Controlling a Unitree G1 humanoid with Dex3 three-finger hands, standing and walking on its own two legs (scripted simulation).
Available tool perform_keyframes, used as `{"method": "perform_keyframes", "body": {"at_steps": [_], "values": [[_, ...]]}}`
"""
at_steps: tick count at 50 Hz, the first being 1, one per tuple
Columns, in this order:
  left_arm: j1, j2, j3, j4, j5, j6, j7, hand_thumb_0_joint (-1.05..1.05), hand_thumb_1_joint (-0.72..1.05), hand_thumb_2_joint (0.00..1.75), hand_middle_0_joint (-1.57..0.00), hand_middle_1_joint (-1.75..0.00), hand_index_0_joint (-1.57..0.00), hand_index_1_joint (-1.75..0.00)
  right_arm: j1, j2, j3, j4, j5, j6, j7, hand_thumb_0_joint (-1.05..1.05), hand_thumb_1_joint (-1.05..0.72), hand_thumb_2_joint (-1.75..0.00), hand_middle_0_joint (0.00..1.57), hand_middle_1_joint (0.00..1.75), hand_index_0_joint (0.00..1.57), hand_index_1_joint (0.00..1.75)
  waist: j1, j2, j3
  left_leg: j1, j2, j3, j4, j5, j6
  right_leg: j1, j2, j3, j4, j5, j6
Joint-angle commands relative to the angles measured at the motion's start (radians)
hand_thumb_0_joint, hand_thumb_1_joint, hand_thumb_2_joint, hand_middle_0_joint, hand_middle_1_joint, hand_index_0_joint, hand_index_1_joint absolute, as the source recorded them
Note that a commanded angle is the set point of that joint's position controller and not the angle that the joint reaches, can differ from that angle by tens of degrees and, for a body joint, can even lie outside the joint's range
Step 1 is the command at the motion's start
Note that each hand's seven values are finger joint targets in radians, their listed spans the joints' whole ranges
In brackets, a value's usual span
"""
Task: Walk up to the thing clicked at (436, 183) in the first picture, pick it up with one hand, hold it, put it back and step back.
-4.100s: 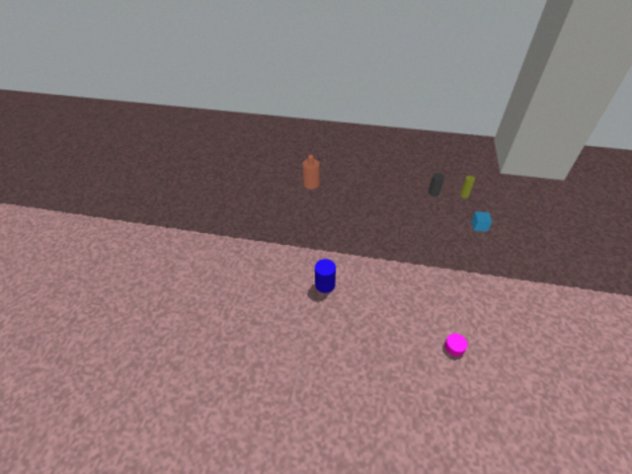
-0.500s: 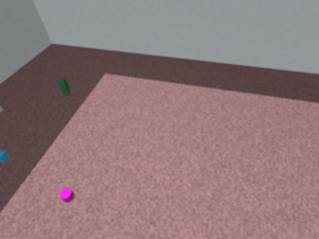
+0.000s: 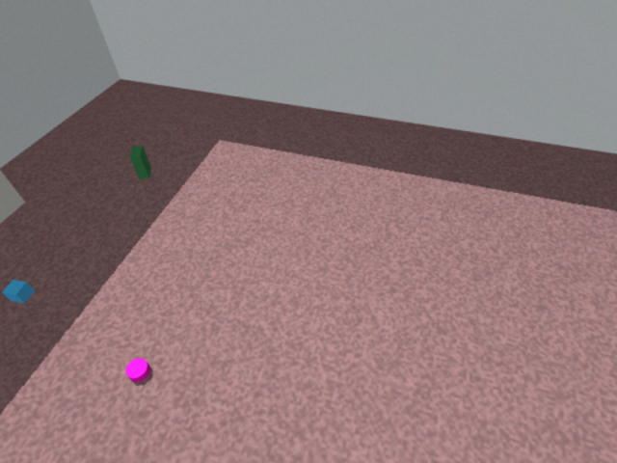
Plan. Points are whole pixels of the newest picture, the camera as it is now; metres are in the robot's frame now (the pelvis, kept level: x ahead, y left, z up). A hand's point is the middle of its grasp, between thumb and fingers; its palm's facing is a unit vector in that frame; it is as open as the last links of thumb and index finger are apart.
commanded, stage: stand
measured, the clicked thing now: out of the picture +0.74 +1.38 -0.73
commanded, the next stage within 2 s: none
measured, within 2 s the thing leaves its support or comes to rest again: neither
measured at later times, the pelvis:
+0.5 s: pelvis +0.01 +0.01 +0.00, yaw +1 degrees
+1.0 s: pelvis +0.02 +0.01 +0.00, yaw +1 degrees
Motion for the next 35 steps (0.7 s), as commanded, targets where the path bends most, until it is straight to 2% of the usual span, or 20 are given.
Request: {"method": "perform_keyframes", "body": {"at_steps": [1, 7, 12, 17, 20, 22, 25, 29, 30, 35], "values": [[-0.031, 0.213, 0.04, -0.06, 0.0, -0.02, 0.019, 0.0, 0.9, 0.9, -0.2, -0.3, -0.2, -0.3, -0.057, -0.219, -0.039, -0.056, -0.002, -0.021, -0.014, 0.0, -0.9, -0.9, 0.2, 0.3, 0.2, 0.3, 0.007, 0.004, -0.117, 0.089, 0.113, -0.1, -0.053, 0.08, 0.033, -0.015, -0.119, 0.067, -0.044, 0.178, -0.031], [-0.029, 0.213, 0.041, -0.06, 0.001, -0.014, 0.019, 0.0, 0.9, 0.9, -0.2, -0.3, -0.2, -0.3, -0.053, -0.216, -0.04, -0.056, -0.002, -0.016, -0.013, 0.0, -0.9, -0.9, 0.2, 0.3, 0.2, 0.3, 0.006, 0.009, -0.064, 0.043, 0.105, -0.114, -0.086, -0.045, 0.032, -0.041, -0.112, 0.066, -0.066, 0.058, -0.032], [-0.016, 0.21, 0.041, -0.065, 0.003, -0.013, 0.017, 0.0, 0.9, 0.9, -0.2, -0.3, -0.2, -0.3, -0.047, -0.212, -0.04, -0.058, -0.005, -0.018, -0.014, 0.0, -0.9, -0.9, 0.2, 0.3, 0.2, 0.3, 0.009, 0.002, -0.079, 0.055, 0.109, -0.117, -0.087, -0.023, 0.035, -0.032, -0.117, 0.061, -0.057, 0.08, -0.034], [0.001, 0.209, 0.042, -0.06, 0.003, -0.011, 0.016, 0.0, 0.9, 0.9, -0.2, -0.3, -0.2, -0.3, -0.055, -0.222, -0.044, -0.061, -0.004, -0.016, -0.013, 0.0, -0.9, -0.9, 0.2, 0.3, 0.2, 0.3, 0.015, 0.015, -0.052, 0.034, 0.108, -0.138, -0.114, -0.109, 0.036, -0.048, -0.109, 0.054, -0.058, 0.021, -0.033], [0.007, 0.207, 0.04, -0.063, 0.004, -0.012, 0.015, 0.0, 0.9, 0.9, -0.2, -0.3, -0.2, -0.3, -0.041, -0.219, -0.044, -0.056, -0.002, -0.014, -0.012, 0.0, -0.9, -0.9, 0.2, 0.3, 0.2, 0.3, 0.012, 0.006, -0.054, 0.039, 0.102, -0.132, -0.1, -0.091, 0.037, -0.052, -0.114, 0.058, -0.068, 0.028, -0.034], [0.001, 0.216, 0.041, -0.068, 0.005, -0.017, 0.017, 0.0, 0.9, 0.9, -0.2, -0.3, -0.2, -0.3, -0.038, -0.215, -0.044, -0.06, -0.002, -0.016, -0.011, 0.0, -0.9, -0.9, 0.2, 0.3, 0.2, 0.3, 0.006, -0.012, -0.085, 0.069, 0.1, -0.122, -0.072, -0.002, 0.038, -0.038, -0.123, 0.06, -0.062, 0.082, -0.033], [-0.003, 0.217, 0.041, -0.076, 0.0, -0.016, 0.019, 0.0, 0.9, 0.9, -0.2, -0.3, -0.2, -0.3, -0.031, -0.216, -0.041, -0.057, -0.002, -0.017, -0.012, 0.0, -0.9, -0.9, 0.2, 0.3, 0.2, 0.3, 0.006, 0.0, -0.09, 0.076, 0.101, -0.117, -0.064, 0.053, 0.037, -0.027, -0.126, 0.057, -0.057, 0.113, -0.033], [0.007, 0.208, 0.037, -0.075, 0.001, -0.011, 0.02, 0.0, 0.9, 0.9, -0.2, -0.3, -0.2, -0.3, -0.035, -0.216, -0.039, -0.058, -0.001, -0.016, -0.015, 0.0, -0.9, -0.9, 0.2, 0.3, 0.2, 0.3, 0.012, 0.003, -0.097, 0.072, 0.103, -0.118, -0.063, 0.067, 0.04, -0.009, -0.126, 0.046, -0.056, 0.13, -0.029], [0.003, 0.216, 0.039, -0.077, 0.001, -0.012, 0.021, 0.0, 0.9, 0.9, -0.2, -0.3, -0.2, -0.3, -0.037, -0.216, -0.041, -0.062, 0.0, -0.016, -0.015, 0.0, -0.9, -0.9, 0.2, 0.3, 0.2, 0.3, 0.008, -0.008, -0.116, 0.093, 0.105, -0.116, -0.053, 0.113, 0.039, -0.003, -0.128, 0.044, -0.045, 0.161, -0.03], [-0.003, 0.217, 0.039, -0.077, 0.001, -0.009, 0.023, 0.0, 0.9, 0.9, -0.2, -0.3, -0.2, -0.3, -0.021, -0.213, -0.037, -0.057, -0.002, -0.015, -0.017, 0.0, -0.9, -0.9, 0.2, 0.3, 0.2, 0.3, 0.007, 0.001, -0.09, 0.066, 0.1, -0.112, -0.061, 0.118, 0.036, 0.005, -0.129, 0.04, -0.052, 0.162, -0.027]]}}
